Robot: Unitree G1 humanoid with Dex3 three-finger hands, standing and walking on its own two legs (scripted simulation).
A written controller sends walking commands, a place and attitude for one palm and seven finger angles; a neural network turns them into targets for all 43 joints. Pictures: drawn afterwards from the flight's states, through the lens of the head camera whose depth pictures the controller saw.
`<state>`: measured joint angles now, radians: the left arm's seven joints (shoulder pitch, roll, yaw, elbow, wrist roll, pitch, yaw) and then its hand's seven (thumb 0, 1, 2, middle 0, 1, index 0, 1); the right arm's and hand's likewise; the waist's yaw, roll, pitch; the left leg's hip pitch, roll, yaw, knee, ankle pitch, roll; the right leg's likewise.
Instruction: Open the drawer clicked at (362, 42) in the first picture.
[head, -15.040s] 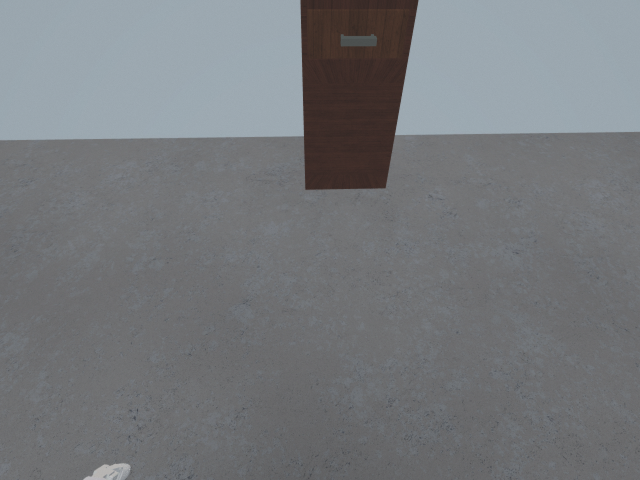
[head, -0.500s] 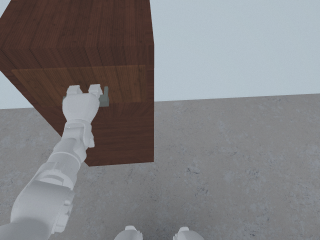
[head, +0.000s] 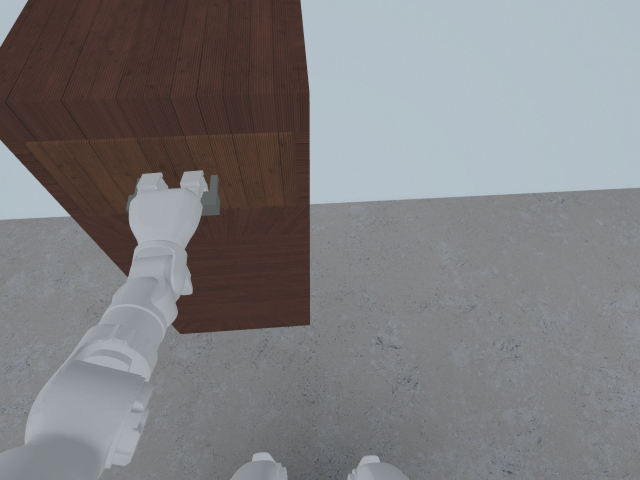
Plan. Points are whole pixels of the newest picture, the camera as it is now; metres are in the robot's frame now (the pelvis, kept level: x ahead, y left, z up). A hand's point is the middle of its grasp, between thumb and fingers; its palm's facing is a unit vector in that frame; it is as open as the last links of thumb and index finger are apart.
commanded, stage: close the thumb around the handle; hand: left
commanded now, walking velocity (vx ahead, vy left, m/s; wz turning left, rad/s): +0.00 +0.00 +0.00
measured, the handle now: (176, 193) +0.51 +0.20 +0.00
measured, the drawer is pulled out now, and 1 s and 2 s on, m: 0.00 0.02 0.14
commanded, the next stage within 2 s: pull the drawer open in 0.60 s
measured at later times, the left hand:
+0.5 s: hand (180, 233) +0.45 +0.19 -0.02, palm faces -0.05 -0.03 -1.00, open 6.2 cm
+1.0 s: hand (178, 246) +0.43 +0.19 -0.02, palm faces -0.05 -0.05 -1.00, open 6.2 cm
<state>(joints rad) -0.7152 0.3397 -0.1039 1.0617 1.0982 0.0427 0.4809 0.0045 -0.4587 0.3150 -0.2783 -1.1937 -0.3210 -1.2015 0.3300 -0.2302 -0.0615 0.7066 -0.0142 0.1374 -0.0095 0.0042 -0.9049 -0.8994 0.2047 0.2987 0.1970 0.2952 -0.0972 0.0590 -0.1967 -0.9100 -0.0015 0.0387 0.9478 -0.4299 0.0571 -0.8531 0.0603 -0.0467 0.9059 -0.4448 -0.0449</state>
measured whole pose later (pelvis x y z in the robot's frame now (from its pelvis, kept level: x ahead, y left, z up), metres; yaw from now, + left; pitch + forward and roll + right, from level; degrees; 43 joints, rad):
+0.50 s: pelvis +0.00 +0.00 +0.00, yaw +0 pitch +22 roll -2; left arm -0.69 0.35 -0.09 1.04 1.10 0.03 0.47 0.00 0.66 0.80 -0.33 -1.28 -0.36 -1.28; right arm 0.32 -0.23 -0.06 0.70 -0.01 0.15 -0.01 0.00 -0.91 -0.90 0.20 0.30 0.20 0.30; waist -0.10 0.06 -0.20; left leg -0.89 0.00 0.04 0.93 -0.43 0.06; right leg -0.84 0.06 -0.04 0.89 -0.44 -0.05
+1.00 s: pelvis +0.01 +0.00 +0.01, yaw -1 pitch +21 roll -2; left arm -0.54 0.32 -0.09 0.90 1.09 0.04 0.47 0.01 0.69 0.77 -0.27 -1.33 -0.33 -1.28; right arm 0.32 -0.23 -0.07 0.68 -0.01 0.17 0.00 0.01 -0.91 -0.90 0.20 0.30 0.20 0.30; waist -0.07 0.06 -0.20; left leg -0.82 0.00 0.06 0.89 -0.43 0.06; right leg -0.78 0.07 -0.01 0.85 -0.44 -0.04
